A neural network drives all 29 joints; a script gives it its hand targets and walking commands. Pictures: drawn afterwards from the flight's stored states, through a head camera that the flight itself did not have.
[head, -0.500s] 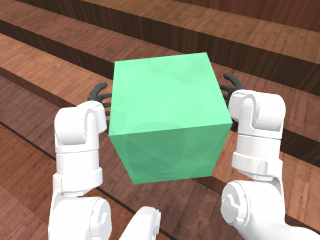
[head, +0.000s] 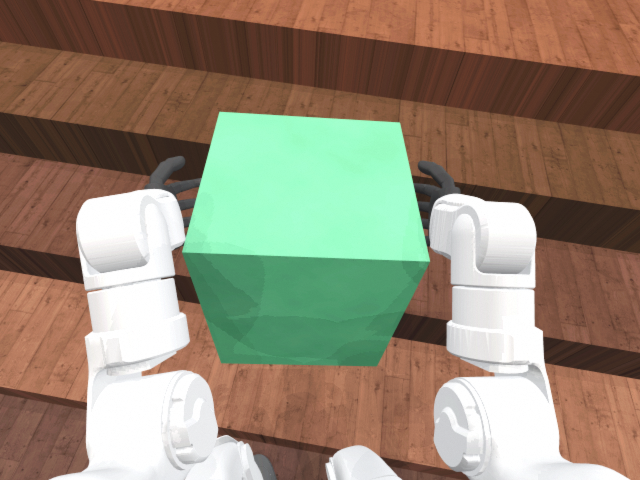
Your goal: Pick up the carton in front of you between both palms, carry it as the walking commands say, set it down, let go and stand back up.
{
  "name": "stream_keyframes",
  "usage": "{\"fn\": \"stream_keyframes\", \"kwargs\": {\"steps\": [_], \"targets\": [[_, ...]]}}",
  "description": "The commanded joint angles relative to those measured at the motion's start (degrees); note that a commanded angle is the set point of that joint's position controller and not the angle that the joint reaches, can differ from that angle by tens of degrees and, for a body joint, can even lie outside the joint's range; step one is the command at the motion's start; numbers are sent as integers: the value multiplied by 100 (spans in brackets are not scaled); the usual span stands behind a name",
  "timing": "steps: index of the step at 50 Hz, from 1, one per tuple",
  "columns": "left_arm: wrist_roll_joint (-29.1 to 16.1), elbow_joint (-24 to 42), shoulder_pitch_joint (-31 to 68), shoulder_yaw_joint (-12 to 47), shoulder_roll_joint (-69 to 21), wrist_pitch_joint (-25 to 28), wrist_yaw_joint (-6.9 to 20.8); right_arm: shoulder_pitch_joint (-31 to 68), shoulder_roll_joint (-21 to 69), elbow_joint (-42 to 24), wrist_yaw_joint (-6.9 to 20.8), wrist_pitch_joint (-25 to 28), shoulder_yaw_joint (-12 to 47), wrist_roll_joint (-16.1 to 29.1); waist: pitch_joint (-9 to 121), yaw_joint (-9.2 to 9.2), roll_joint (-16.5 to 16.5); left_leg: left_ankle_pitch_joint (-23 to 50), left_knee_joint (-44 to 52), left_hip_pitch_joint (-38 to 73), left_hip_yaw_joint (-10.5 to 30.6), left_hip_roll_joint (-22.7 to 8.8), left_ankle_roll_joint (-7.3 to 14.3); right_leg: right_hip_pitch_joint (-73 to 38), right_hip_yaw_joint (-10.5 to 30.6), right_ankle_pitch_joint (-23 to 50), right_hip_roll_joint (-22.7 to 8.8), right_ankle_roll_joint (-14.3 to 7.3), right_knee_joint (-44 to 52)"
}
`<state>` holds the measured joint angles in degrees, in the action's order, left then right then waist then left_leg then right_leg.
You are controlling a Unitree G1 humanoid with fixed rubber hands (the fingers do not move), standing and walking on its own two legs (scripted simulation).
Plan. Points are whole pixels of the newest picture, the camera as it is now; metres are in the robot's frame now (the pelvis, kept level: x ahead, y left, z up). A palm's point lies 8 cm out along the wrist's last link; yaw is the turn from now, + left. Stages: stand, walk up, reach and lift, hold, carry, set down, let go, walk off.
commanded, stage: carry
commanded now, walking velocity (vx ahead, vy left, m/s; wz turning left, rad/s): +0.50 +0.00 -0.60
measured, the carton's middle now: (305, 250) +0.40 -0.04 +0.04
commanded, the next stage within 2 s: none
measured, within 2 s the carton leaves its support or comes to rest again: neither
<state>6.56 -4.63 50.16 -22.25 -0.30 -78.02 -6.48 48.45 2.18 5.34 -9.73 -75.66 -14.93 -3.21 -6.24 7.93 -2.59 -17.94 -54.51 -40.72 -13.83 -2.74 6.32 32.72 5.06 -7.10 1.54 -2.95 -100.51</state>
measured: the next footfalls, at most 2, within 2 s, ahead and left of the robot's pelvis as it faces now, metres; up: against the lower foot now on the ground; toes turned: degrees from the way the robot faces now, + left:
right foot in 0.40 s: +0.39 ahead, -0.10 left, +0.16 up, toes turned -18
left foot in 0.82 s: +0.76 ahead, +0.07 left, +0.32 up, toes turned -17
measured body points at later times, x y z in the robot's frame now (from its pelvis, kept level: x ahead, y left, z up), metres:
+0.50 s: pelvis +0.30 -0.02 +0.13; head +0.31 +0.04 +0.57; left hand +0.69 +0.10 +0.27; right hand +0.66 -0.20 +0.29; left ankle +0.16 +0.09 -0.53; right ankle +0.35 -0.09 -0.51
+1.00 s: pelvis +0.63 +0.02 +0.33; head +0.66 +0.00 +0.77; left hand +1.05 -0.05 +0.48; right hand +0.89 -0.30 +0.47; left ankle +0.73 +0.08 -0.35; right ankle +0.50 -0.04 -0.20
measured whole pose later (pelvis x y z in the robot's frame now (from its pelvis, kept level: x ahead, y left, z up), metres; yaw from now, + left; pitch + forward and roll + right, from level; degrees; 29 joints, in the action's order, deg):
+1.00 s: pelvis +0.63 +0.02 +0.33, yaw -18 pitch +3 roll +4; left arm 8.6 -11.3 53.4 -24.6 0.9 -78.3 -4.9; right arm 51.5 -1.3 13.5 -12.3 -76.0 -11.3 1.6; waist -0.5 14.2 -3.0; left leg -19.9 -51.9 -35.2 -6.6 5.6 5.2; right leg 37.2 5.3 -10.8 3.2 -3.7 -100.0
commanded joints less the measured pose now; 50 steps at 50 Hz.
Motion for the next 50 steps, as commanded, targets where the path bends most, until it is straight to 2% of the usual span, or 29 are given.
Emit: {"fn": "stream_keyframes", "kwargs": {"steps": [1, 5, 6, 10, 12, 15, 16, 18, 20, 22, 23, 24, 25, 26, 27, 29, 31, 34, 37, 39, 40, 41, 42, 43, 44, 45, 46, 49, 50], "targets": [[-1784, 618, 3962, 3498, -5674, 258, 1042, 5066, 6935, -1275, 1655, 240, 3777, 3101, 4230, -255, 933, 1263, 2523, 4806, 3426, -1649, 563, 1677, -70, -322, -194, -288, -395], [-1642, 343, 3089, 3945, -5682, 471, 1009, 4299, 6648, -997, 1788, 356, 4017, 2879, 3866, -242, 279, 2499, 2923, 5564, 2726, -2050, 574, 2695, -259, -1073, -351, -372, 183], [-1649, 300, 2982, 3984, -5646, 500, 1017, 4226, 6553, -948, 1828, 356, 4005, 2864, 3834, -184, 518, 2728, 3004, 5613, 2364, -2088, 665, 3037, -648, -1081, -207, -436, -660], [-1768, 215, 3191, 4116, -5417, 469, 959, 4096, 5970, -714, 1916, 272, 3852, 2772, 2854, -161, 560, 785, 3446, 6001, 1957, -2335, 498, 5272, -420, -1585, -351, -622, -2942], [-1860, 133, 3339, 4130, -5273, 380, 882, 4153, 5672, -557, 1957, 162, 3639, 2766, 2071, -509, 287, -578, 3830, 4848, 1116, -1796, 38, 5037, -675, -1322, -450, -515, -2169], [-2113, -122, 3710, 4073, -5303, 235, 782, 4142, 5292, -104, 1923, -32, 3220, 2668, 1550, -761, 677, 97, 4717, 3571, 205, -1246, 39, 3902, -1627, -1248, -435, -414, -509], [-2221, -152, 3888, 4068, -5366, 161, 776, 4152, 5241, 14, 1901, -87, 3068, 2629, 1509, -681, 939, 1568, 4960, 3473, 14, -1179, 79, 3379, -1882, -1440, -491, -472, 292], [-2421, -423, 3956, 4096, -5671, 66, 782, 4066, 5096, 307, 1837, -192, 2711, 2427, 2111, -829, 1173, 6648, 4312, 3674, -920, -920, 37, 1768, -2553, -1195, -58, -848, 1695], [-2673, -624, 4071, 4119, -6063, 40, 822, 3976, 4946, 441, 1791, -220, 2490, 2228, 3195, -1380, 2253, 11065, 3100, 4731, -987, -1413, -64, 918, -2771, -1030, 302, -1092, 2396], [-3031, -404, 4630, 4231, -6525, 135, 906, 4127, 5014, 338, 1783, -163, 2249, 2041, 4000, -1883, 2270, 12490, 732, 5234, -1101, -1123, -337, -494, -2845, -1031, 1195, -895, 4271], [-3352, -295, 4930, 4371, -6845, 220, 979, 3974, 4870, 361, 1754, -87, 2154, 1813, 4039, -2118, 1925, 10723, -1380, 4372, -693, -1109, -324, -1750, -1561, -739, 1059, -1003, 6189], [-3542, -420, 5030, 4520, -7108, 352, 1071, 3908, 4735, 431, 1721, -1, 1980, 1567, 3852, -1540, 406, 2163, -3007, 2352, 129, -207, -779, -3075, 1033, 2567, 74, -1619, 6679], [-3765, -298, 5058, 4552, -7109, 514, 1182, 3485, 4605, 651, 1686, 105, 1694, 1388, 4560, -1431, -243, 400, -6079, 416, 1275, 850, -1122, -3795, 4104, 3551, -1000, -2837, 7284], [-3957, -133, 5429, 4634, -7422, 580, 1261, 3593, 4578, 619, 1609, 181, 1600, 1100, 4764, -1540, 303, 254, -6904, -421, 2140, 462, -844, -4042, 4150, 2061, -1156, -2734, 7293], [-4096, 138, 5686, 4661, -7411, 678, 1307, 3865, 4600, 441, 1567, 202, 1550, 1052, 4105, -1634, 609, -161, -6611, -1069, 2287, 470, -665, -3639, 4001, 932, -961, -2368, 7349], [-4205, 247, 5881, 4582, -7294, 793, 1379, 4244, 4563, 359, 1453, 282, 1553, 1022, 3118, -1368, 755, -691, -5718, -1640, 2732, 62, -310, -3191, 3138, 88, -1008, -1698, 7166], [-4226, 175, 5664, 4467, -7293, 760, 1416, 3972, 4416, 403, 1390, 288, 1691, 1018, 3149, -1351, 904, -789, -5202, -1852, 2172, 60, -154, -3245, 2609, 313, -1235, -1628, 7468], [-3902, -159, 5172, 3938, -6988, 584, 1384, 4030, 4517, 249, 1280, 145, 1973, 1134, 3070, -1772, 23, -1829, -6764, -3906, 1749, -35, -45, -4466, 2399, 1482, -1769, -1776, 7621], [-3408, -338, 4626, 3562, -6547, 368, 1331, 4187, 4804, 259, 1197, -77, 2441, 1332, 2488, -1672, -205, -2344, -5604, -4724, 1617, -334, 37, -4630, 1590, 336, -1557, -1092, 8365], [-3074, -222, 4607, 3353, -6297, 196, 1293, 4377, 4974, 235, 1199, -190, 2676, 1657, 2653, -983, -394, -818, -1950, -237, 493, -267, 51, -1480, -481, 1660, -707, -783, 9691], [-2911, -371, 4455, 3291, -6160, 108, 1261, 4615, 5124, 291, 1210, -230, 2785, 1924, 3144, -697, -1184, 339, -1843, 1589, 199, 143, 94, -855, -724, 4263, -790, -810, 9445], [-2746, -449, 4306, 3259, -6023, 56, 1238, 4739, 5375, 308, 1231, -242, 2959, 2182, 3905, -31, -1643, 540, -1783, 2488, -71, 537, 108, -1402, -1186, 6527, -904, -659, 8270], [-2596, -434, 4238, 3178, -5886, 32, 1221, 4787, 5583, 195, 1279, -234, 3092, 2405, 4311, 595, -1440, 632, -938, 3090, -298, 947, -24, -1847, -1330, 7624, -947, -477, 6686], [-2333, -457, 4171, 3014, -5749, 12, 1189, 5097, 5697, 103, 1337, -194, 3214, 2580, 4917, 802, -172, 1033, 892, 4070, 460, 1058, 89, -1957, -1144, 6611, -546, -111, 4358], [-1935, -535, 3914, 2870, -5426, 11, 1144, 5047, 6061, 162, 1455, -159, 3290, 2877, 4509, 509, 318, 1914, 2217, 4173, 2173, 562, 365, -1202, -635, 2422, -77, 142, 3096], [-1677, -768, 3565, 2598, -5306, 61, 1117, 5133, 6150, 2, 1572, -48, 3453, 3078, 5038, -25, 2123, 4828, 2788, 4794, 5828, -1066, 1842, 453, -222, -397, 770, 350, 73], [-1333, -793, 3653, 2423, -4995, 101, 1031, 5636, 6503, -68, 1673, -10, 3526, 3359, 5541, -5, 1167, 4700, 2302, 5042, 5941, -1006, 1868, 501, 348, -348, 458, 191, -1007], [-1274, -445, 4451, 2344, -4883, 235, 940, 6814, 6776, -820, 1852, 217, 3627, 3810, 3918, -203, 551, 792, 2417, 3876, 5240, -672, 1222, 1673, 474, -641, 35, -233, -797], [-1289, -370, 4537, 2398, -4828, 251, 918, 6826, 6798, -827, 1863, 223, 3595, 3819, 3719, -326, 443, 463, 2570, 3727, 4877, -603, 1114, 1722, 473, -760, -128, -277, -575]]}}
